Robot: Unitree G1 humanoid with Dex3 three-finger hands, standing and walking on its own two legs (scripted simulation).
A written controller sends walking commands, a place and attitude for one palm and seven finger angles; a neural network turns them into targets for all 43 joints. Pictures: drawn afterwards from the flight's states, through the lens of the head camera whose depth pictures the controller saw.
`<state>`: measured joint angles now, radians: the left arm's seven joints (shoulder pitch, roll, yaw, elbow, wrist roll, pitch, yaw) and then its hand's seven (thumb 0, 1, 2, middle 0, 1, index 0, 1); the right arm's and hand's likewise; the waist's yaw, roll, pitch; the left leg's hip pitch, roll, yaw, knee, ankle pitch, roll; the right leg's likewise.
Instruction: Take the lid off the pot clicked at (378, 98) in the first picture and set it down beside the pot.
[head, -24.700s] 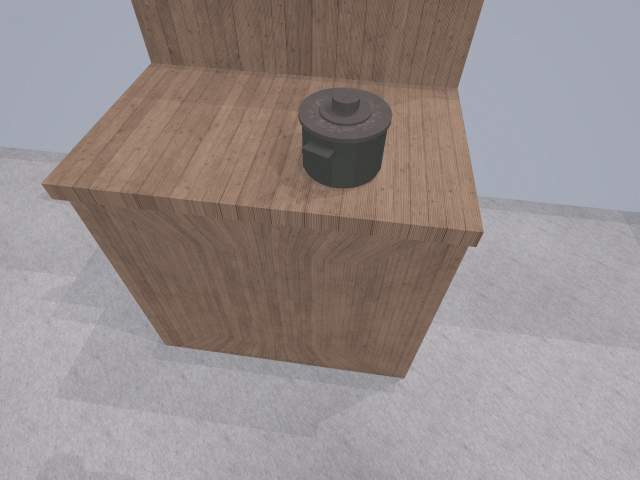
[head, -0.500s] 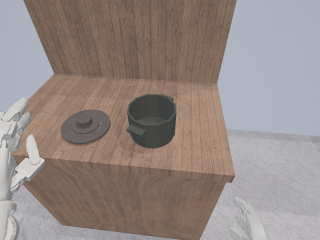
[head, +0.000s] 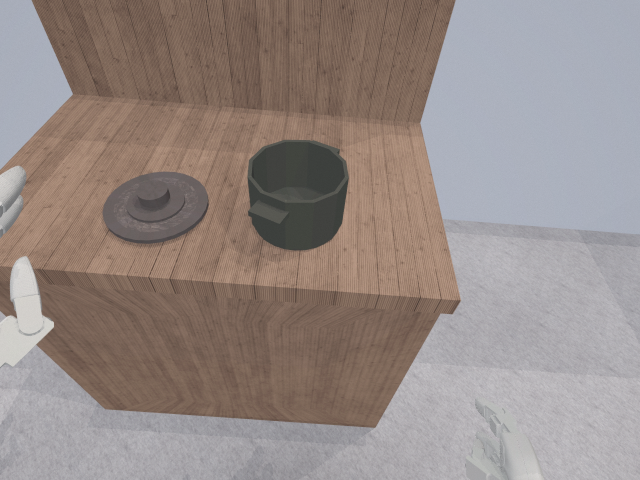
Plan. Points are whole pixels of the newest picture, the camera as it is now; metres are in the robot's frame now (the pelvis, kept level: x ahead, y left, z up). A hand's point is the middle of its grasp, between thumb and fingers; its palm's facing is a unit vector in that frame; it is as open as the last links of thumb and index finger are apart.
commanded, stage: step back with the hand held close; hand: left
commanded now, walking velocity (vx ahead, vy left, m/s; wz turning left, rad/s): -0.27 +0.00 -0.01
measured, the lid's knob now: (153, 193) +0.52 +0.31 +0.03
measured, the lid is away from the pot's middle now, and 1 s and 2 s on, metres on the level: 0.24 0.24 0.24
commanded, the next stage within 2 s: stop stepping back and stand still in 1.52 s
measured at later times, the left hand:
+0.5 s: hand (1, 381) +0.15 +0.24 +0.20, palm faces +0.45 -0.79 -0.42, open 7.4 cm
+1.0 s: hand (16, 396) +0.14 +0.22 +0.21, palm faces +0.43 -0.82 -0.38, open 7.4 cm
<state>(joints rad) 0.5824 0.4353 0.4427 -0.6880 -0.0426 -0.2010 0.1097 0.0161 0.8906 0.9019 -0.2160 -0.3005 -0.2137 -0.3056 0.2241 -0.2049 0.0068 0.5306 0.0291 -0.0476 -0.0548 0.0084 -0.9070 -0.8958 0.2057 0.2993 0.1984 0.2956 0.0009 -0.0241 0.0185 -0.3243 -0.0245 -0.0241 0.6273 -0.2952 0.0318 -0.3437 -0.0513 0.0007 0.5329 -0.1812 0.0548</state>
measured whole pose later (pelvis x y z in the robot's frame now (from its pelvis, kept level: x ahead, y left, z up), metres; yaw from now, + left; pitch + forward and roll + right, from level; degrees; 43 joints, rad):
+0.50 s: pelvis -0.05 +0.00 -0.02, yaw +2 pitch -1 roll -2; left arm 0.51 0.41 0.45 -0.68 -0.01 -0.26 0.15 0.01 0.89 0.90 -0.21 -0.30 -0.21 -0.31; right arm 0.26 -0.21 0.00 0.54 0.02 -0.11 -0.05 0.01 -0.91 -0.90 0.21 0.30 0.20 0.30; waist -0.02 -0.02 0.02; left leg -0.46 0.01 0.00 0.76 -0.29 0.04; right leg -0.45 -0.04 -0.01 0.63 -0.17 0.04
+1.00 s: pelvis -0.06 -0.01 -0.02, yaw +1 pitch -1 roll -1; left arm 0.48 0.40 0.44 -0.72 -0.01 -0.28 0.15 0.01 0.89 0.90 -0.21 -0.30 -0.21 -0.31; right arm 0.23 -0.19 -0.01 0.57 0.00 -0.11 -0.04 0.01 -0.91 -0.90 0.21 0.30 0.20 0.30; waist -0.03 -0.07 0.03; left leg -0.49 0.02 0.02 0.76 -0.33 0.02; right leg -0.48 -0.04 0.01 0.63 -0.14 0.04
